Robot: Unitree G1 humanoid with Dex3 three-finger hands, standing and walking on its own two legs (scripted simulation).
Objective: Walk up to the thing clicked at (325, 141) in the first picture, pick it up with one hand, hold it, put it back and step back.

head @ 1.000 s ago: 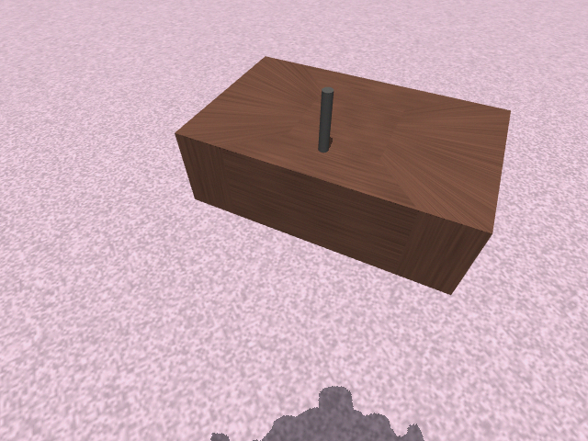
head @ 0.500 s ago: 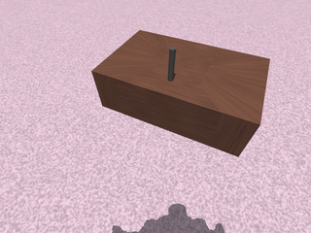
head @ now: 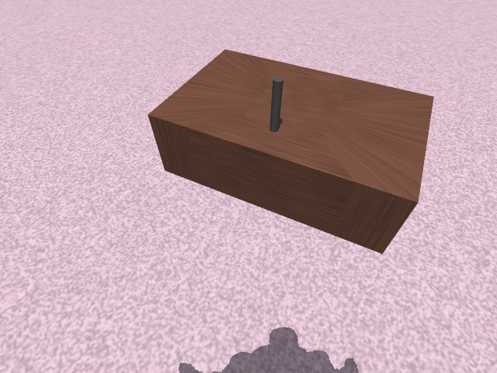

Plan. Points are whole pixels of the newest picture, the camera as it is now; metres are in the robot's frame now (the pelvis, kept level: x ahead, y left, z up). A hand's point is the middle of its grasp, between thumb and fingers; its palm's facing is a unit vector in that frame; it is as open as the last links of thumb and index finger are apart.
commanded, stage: stand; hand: left
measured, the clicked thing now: (275, 106) +1.16 -0.12 -0.27
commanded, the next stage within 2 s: walk up in 0.12 s
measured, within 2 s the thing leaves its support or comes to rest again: neither
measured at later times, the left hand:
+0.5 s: hand (137, 369) +0.16 +0.22 -0.15, palm faces -0.15 -0.88 -0.46, open 7.4 cm
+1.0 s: hand (169, 253) +0.41 +0.20 -0.17, palm faces -0.33 -0.85 -0.41, open 7.4 cm
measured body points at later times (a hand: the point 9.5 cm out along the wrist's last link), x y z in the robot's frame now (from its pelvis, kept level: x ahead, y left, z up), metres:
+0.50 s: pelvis +0.07 -0.07 -0.04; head +0.07 -0.10 +0.41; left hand +0.17 +0.26 -0.12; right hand +0.07 -0.42 -0.17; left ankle +0.01 +0.10 -0.72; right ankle +0.11 -0.20 -0.75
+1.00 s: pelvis +0.29 -0.06 -0.03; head +0.32 -0.06 +0.42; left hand +0.43 +0.24 -0.14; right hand +0.30 -0.39 -0.12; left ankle +0.38 +0.04 -0.75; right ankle +0.15 -0.17 -0.68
